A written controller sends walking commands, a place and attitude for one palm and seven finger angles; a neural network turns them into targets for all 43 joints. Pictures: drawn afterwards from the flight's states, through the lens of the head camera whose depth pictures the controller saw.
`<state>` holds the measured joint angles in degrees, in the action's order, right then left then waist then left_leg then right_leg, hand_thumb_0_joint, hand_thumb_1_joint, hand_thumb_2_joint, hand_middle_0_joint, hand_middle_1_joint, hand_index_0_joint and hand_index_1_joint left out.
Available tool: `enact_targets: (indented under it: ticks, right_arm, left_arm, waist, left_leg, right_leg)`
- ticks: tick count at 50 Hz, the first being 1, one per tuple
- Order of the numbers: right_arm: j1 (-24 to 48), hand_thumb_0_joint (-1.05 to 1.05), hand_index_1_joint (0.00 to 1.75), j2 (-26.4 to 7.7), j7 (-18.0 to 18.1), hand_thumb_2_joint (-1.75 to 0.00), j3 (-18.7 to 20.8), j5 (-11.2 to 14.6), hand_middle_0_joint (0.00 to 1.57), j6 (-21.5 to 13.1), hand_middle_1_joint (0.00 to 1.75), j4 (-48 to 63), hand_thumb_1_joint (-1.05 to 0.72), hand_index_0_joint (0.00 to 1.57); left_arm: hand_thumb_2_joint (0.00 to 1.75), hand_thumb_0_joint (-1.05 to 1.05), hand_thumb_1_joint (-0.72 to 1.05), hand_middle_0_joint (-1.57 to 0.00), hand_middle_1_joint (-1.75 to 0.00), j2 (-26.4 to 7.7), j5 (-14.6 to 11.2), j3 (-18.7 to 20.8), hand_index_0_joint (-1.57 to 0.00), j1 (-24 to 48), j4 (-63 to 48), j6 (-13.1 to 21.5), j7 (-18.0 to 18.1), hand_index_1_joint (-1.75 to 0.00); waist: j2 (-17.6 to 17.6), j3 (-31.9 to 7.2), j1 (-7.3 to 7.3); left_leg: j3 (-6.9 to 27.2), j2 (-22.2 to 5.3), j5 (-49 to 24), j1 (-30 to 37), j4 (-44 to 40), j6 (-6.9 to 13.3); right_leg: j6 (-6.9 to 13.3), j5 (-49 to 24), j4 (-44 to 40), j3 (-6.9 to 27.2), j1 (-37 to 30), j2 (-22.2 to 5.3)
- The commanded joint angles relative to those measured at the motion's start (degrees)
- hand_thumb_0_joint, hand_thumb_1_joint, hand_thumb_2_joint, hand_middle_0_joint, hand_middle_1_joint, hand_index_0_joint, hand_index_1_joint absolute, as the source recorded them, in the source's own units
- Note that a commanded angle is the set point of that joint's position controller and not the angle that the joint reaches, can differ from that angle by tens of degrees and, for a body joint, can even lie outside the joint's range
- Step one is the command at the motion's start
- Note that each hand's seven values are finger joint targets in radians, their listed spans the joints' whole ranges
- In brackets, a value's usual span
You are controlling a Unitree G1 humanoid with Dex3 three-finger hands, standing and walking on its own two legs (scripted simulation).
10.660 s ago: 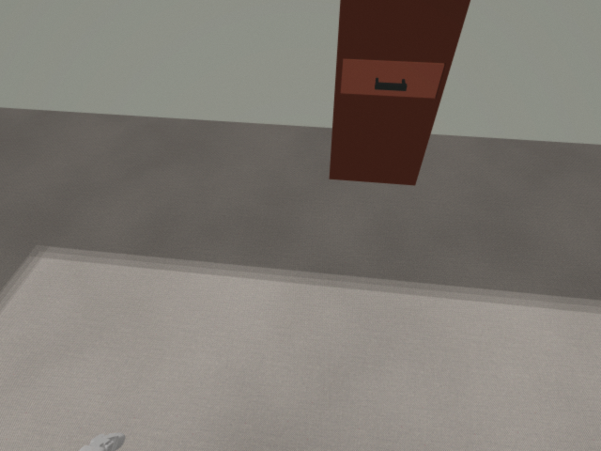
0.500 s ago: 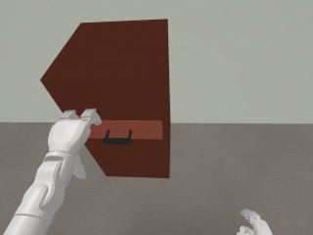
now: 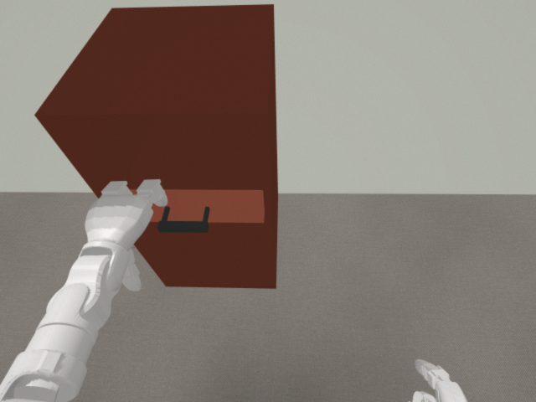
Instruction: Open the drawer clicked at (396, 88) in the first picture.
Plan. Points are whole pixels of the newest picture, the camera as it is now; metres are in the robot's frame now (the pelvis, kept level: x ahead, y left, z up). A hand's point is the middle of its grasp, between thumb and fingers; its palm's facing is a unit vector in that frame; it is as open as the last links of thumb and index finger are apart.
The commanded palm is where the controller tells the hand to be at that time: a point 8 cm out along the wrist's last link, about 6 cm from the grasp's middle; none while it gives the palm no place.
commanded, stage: move the hooked fingers above the handle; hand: left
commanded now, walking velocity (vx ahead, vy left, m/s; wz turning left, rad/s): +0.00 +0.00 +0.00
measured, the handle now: (185, 219) +0.53 +0.27 -0.21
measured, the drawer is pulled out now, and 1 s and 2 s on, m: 0.00 0.00 0.00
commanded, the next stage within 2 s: none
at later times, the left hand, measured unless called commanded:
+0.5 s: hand (151, 231) +0.41 +0.27 -0.06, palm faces -0.08 -0.02 -1.00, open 13.9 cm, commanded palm +0.40 +0.26 -0.01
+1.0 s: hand (167, 228) +0.46 +0.28 -0.14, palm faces -0.09 -0.02 -1.00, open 13.9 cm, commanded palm +0.46 +0.26 -0.09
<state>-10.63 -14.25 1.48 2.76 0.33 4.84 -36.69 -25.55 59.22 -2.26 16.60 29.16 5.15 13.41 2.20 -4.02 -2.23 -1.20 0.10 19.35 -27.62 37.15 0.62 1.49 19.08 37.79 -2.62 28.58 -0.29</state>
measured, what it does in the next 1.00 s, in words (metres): lowers itself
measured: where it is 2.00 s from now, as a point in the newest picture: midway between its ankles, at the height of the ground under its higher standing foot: outside the picture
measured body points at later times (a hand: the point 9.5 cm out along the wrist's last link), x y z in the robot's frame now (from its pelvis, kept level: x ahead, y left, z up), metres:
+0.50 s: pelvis -0.01 +0.02 -0.04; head +0.09 +0.01 +0.40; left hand +0.40 +0.27 -0.01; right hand +0.03 -0.26 -0.17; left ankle -0.01 +0.12 -0.72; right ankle -0.01 -0.10 -0.72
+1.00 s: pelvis -0.03 +0.03 -0.10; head +0.13 +0.05 +0.32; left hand +0.46 +0.28 -0.09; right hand -0.03 -0.25 -0.22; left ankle -0.01 +0.12 -0.72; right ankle -0.01 -0.10 -0.72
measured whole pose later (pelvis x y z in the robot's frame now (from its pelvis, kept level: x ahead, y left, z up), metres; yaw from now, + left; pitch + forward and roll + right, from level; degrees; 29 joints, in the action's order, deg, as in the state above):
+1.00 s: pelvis -0.03 +0.03 -0.10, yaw -3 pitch +31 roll -4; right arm -17.4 -14.9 -0.9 2.2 -4.1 5.8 -40.5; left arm -33.5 67.6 5.1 45.9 65.0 8.8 26.3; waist 2.7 -10.9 8.3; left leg -1.0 -1.4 30.8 -72.5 72.3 3.2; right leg -0.7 27.2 67.6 -2.8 71.3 0.3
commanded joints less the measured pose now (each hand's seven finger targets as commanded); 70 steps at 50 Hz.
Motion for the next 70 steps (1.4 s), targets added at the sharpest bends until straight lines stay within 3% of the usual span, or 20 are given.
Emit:
enact_targets:
  ticks: [1, 7, 12, 15, 17, 20, 25, 30, 33, 38, 39, 44, 50, 51, 55, 57, 59, 62, 63, 70]
  right_arm:
    - [-2.3, 0.00, 0.30, -7.2, 0.7, -0.90, 3.3, -0.2, 0.20, -1.6, 0.30, 5.8, -0.90, 0.20]
    - [-5.1, 0.00, 0.30, -7.6, 0.2, -0.90, 4.1, -0.9, 0.20, -0.4, 0.30, 5.0, -0.90, 0.20]
    - [-7.5, 0.00, 0.30, -8.1, 0.0, -0.90, 4.5, -1.6, 0.20, 0.3, 0.30, 3.9, -0.90, 0.20]
    - [-8.6, 0.00, 0.30, -8.1, -0.5, -0.90, 4.8, -1.8, 0.20, 0.5, 0.30, 2.9, -0.90, 0.20]
    - [-9.3, 0.00, 0.30, -8.6, -0.6, -0.90, 4.8, -2.0, 0.20, 0.6, 0.30, 1.8, -0.90, 0.20]
    - [-10.5, 0.00, 0.30, -9.0, -0.7, -0.90, 4.6, -2.2, 0.20, 0.8, 0.30, 1.4, -0.90, 0.20]
    - [-12.1, 0.00, 0.30, -9.1, -0.7, -0.90, 4.7, -2.7, 0.20, 0.7, 0.30, 0.4, -0.90, 0.20]
    - [-13.3, 0.00, 0.30, -9.8, -1.1, -0.90, 4.3, -3.4, 0.20, 0.7, 0.30, -0.2, -0.90, 0.20]
    - [-13.6, 0.00, 0.30, -10.5, -1.4, -0.90, 3.8, -3.6, 0.20, 1.0, 0.30, -0.4, -0.90, 0.20]
    - [-14.5, 0.00, 0.30, -11.0, -1.5, -0.90, 3.7, -4.0, 0.20, 0.9, 0.30, -0.3, -0.90, 0.20]
    - [-14.7, 0.00, 0.30, -10.8, -1.5, -0.90, 3.9, -4.0, 0.20, 0.7, 0.30, -0.4, -0.90, 0.20]
    - [-15.5, 0.00, 0.30, -11.2, -1.4, -0.90, 3.7, -4.4, 0.20, 0.2, 0.30, -1.4, -0.90, 0.20]
    - [-16.5, 0.00, 0.30, -11.7, -1.5, -0.90, 3.2, -5.0, 0.20, 0.0, 0.30, -1.9, -0.90, 0.20]
    - [-16.6, 0.00, 0.30, -11.8, -1.6, -0.90, 3.0, -5.1, 0.20, 0.1, 0.30, -1.8, -0.90, 0.20]
    - [-17.0, 0.00, 0.30, -11.8, -2.0, -0.90, 2.7, -5.0, 0.20, 0.3, 0.30, -1.4, -0.90, 0.20]
    - [-16.9, 0.00, 0.30, -12.2, -2.0, -0.90, 2.6, -5.0, 0.20, 0.5, 0.30, -0.8, -0.90, 0.20]
    - [-17.3, 0.00, 0.30, -11.7, -2.0, -0.90, 2.8, -4.6, 0.20, 0.5, 0.30, -0.7, -0.90, 0.20]
    - [-17.5, 0.00, 0.30, -11.5, -1.7, -0.90, 2.4, -4.3, 0.20, 0.4, 0.30, -1.0, -0.90, 0.20]
    - [-17.7, 0.00, 0.30, -11.9, -1.6, -0.90, 2.1, -4.1, 0.20, 0.5, 0.30, -1.1, -0.90, 0.20]
    - [-17.2, 0.00, 0.30, -11.0, -0.8, -0.90, 1.3, -3.8, 0.20, -0.1, 0.30, -0.8, -0.90, 0.20]
  left_arm:
    - [0.30, 0.00, -0.50, -0.30, -1.20, -13.5, 0.4, 7.4, -0.30, 19.6, -5.0, 0.8, 3.8, -1.20]
    - [0.30, 0.00, -0.50, -0.30, -1.20, -13.5, 1.3, 8.6, -0.30, 19.6, -0.8, 2.8, 5.9, -1.20]
    - [0.30, 0.00, -0.50, -0.30, -1.20, -17.2, 3.2, 12.1, -0.30, 23.9, 2.4, 4.7, 9.7, -1.20]
    - [0.30, 0.00, -0.50, -0.30, -1.20, -14.1, 3.9, 10.0, -0.30, 24.2, 6.7, 4.6, 11.9, -1.20]
    - [0.30, 0.00, -0.50, -0.30, -1.20, -15.0, 4.0, 10.4, -0.30, 27.1, 10.2, 4.0, 12.9, -1.20]
    - [0.30, 0.00, -0.50, -0.30, -1.20, -16.9, 5.0, 10.3, -0.30, 30.7, 12.7, 3.5, 13.8, -1.20]
    - [0.30, 0.00, -0.50, -0.30, -1.20, -14.1, 5.7, 7.1, -0.30, 37.8, 16.2, 4.2, 14.1, -1.20]
    - [0.30, 0.00, -0.50, -0.30, -1.20, -16.1, 6.4, 8.5, -0.30, 40.0, 20.9, 3.9, 15.2, -1.20]
    - [0.30, 0.00, -0.50, -0.30, -1.20, -20.1, 6.8, 11.2, -0.30, 40.9, 24.0, 2.8, 15.9, -1.20]
    - [0.30, 0.00, -0.50, -0.30, -1.20, -21.7, 7.4, 11.2, -0.30, 45.1, 23.4, 2.7, 15.6, -1.20]
    - [0.30, 0.00, -0.50, -0.30, -1.20, -19.7, 7.3, 9.8, -0.30, 45.3, 24.2, 2.7, 15.4, -1.20]
    - [0.30, 0.00, -0.50, -0.30, -1.20, -20.3, 7.7, 9.3, -0.30, 49.5, 24.6, 3.8, 15.0, -1.20]
    - [0.30, 0.00, -0.50, -0.30, -1.20, -23.5, 8.5, 10.6, -0.30, 54.0, 25.4, 3.9, 15.5, -1.20]
    - [0.30, 0.00, -0.50, -0.30, -1.20, -25.1, 8.6, 11.7, -0.30, 54.1, 24.8, 3.9, 15.6, -1.20]
    - [0.30, 0.00, -0.50, -0.30, -1.20, -24.9, 8.5, 10.9, -0.30, 55.6, 25.3, 2.5, 15.1, -1.20]
    - [0.30, 0.00, -0.50, -0.30, -1.20, -28.3, 8.2, 13.3, -0.30, 55.8, 23.0, 2.0, 14.5, -1.20]
    - [0.30, 0.00, -0.50, -0.30, -1.20, -26.5, 7.8, 11.7, -0.30, 57.0, 20.1, 1.6, 13.8, -1.20]
    - [0.30, 0.00, -0.50, -0.30, -1.20, -26.0, 6.7, 11.1, -0.30, 55.5, 21.4, 0.6, 12.3, -1.20]
    - [0.30, 0.00, -0.50, -0.30, -1.20, -28.9, 6.6, 13.0, -0.30, 54.6, 21.3, 0.5, 12.0, -1.20]
    - [0.30, 0.00, -0.50, -0.30, -1.20, -26.5, 6.0, 10.7, -0.30, 51.8, 24.2, 1.7, 10.2, -1.20]
  waist:
    - [-2.6, -20.1, 1.84]
    - [-2.0, -21.9, 2.46]
    - [0.1, -24.8, 2.39]
    - [0.6, -25.0, 3.60]
    - [-1.4, -23.9, 4.74]
    - [0.6, -26.6, 5.04]
    - [2.5, -27.9, 7.50]
    - [3.0, -29.3, 7.74]
    - [1.8, -29.7, 7.78]
    - [5.2, -34.9, 8.51]
    - [4.5, -34.9, 9.29]
    - [7.2, -34.9, 10.68]
    - [8.2, -36.9, 11.81]
    - [10.0, -38.4, 11.04]
    - [10.8, -39.8, 11.89]
    - [11.6, -43.5, 10.77]
    - [13.9, -45.9, 10.98]
    - [11.0, -43.8, 11.72]
    - [10.5, -43.7, 10.81]
    - [7.7, -36.8, 11.69]
  left_leg:
    - [-1.0, 2.4, -19.2, 3.4, 0.2, 1.9]
    - [-0.6, 1.8, -21.2, 1.0, 2.7, 2.0]
    - [-0.5, 1.7, -20.7, -2.3, 5.5, 2.0]
    - [-0.4, 1.3, -19.5, -3.3, 7.5, 1.8]
    - [-0.3, 1.2, -17.9, -5.9, 8.7, 2.0]
    - [-0.1, 1.2, -16.3, -7.0, 10.2, 2.0]
    - [1.6, 0.4, -15.8, -6.8, 13.4, 1.6]
    - [2.4, 0.1, -15.4, -9.9, 16.6, 1.4]
    - [2.5, 0.1, -14.4, -13.5, 18.4, 1.7]
    - [3.7, -0.5, -16.6, -13.0, 21.6, 1.2]
    - [3.7, -0.6, -16.2, -13.4, 22.5, 1.4]
    - [5.2, -1.4, -15.5, -14.7, 25.3, 1.0]
    - [6.2, -1.8, -14.4, -18.8, 29.4, 1.0]
    - [6.1, -1.7, -15.3, -18.8, 30.0, 0.8]
    - [6.6, -2.0, -15.8, -19.7, 32.0, 0.7]
    - [6.7, -2.0, -17.3, -18.4, 32.0, 0.7]
    - [7.1, -2.2, -19.8, -15.0, 32.0, 0.3]
    - [6.6, -2.2, -18.0, -17.0, 31.5, 1.1]
    - [6.6, -2.2, -17.2, -17.5, 31.2, 1.2]
    - [4.7, -1.6, -12.3, -23.2, 30.6, 2.3]
  right_leg:
    - [0.8, -22.1, -1.5, 2.6, -8.6, 1.5]
    - [1.1, -22.9, 1.1, 2.3, -5.6, 2.2]
    - [1.3, -21.7, 4.3, 2.4, -2.5, 2.3]
    - [1.3, -19.0, 6.0, 1.8, 2.3, 2.6]
    - [1.2, -17.7, 6.6, 1.7, 4.1, 2.7]
    - [1.2, -15.5, 8.2, 1.7, 6.7, 2.7]
    - [1.3, -11.7, 10.9, 0.8, 14.9, 3.0]
    - [1.2, -9.6, 14.0, 0.4, 19.7, 3.2]
    - [1.1, -9.3, 15.8, 0.3, 20.8, 3.2]
    - [1.0, -9.1, 19.3, -0.1, 24.7, 3.2]
    - [0.9, -8.7, 19.5, -0.2, 25.9, 3.3]
    - [1.0, -6.0, 22.3, -0.8, 32.3, 3.2]
    - [1.0, -4.6, 26.3, -1.1, 36.8, 3.2]
    - [1.1, -4.9, 27.2, -1.2, 36.8, 3.2]
    - [1.1, -5.0, 29.0, -1.5, 38.9, 3.3]
    - [1.2, -6.0, 29.6, -1.5, 37.0, 3.4]
    - [1.1, -7.0, 29.2, -1.7, 36.9, 3.5]
    - [0.9, -7.3, 28.0, -1.6, 35.1, 3.5]
    - [0.9, -7.0, 28.1, -1.6, 34.5, 3.4]
    - [0.8, -6.1, 26.1, -1.0, 32.7, 3.4]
